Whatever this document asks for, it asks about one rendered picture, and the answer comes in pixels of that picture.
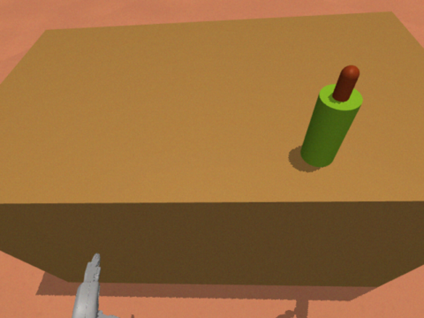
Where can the bottle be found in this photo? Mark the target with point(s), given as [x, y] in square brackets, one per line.
[334, 112]

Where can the left robot hand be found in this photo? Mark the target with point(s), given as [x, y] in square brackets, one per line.
[87, 298]

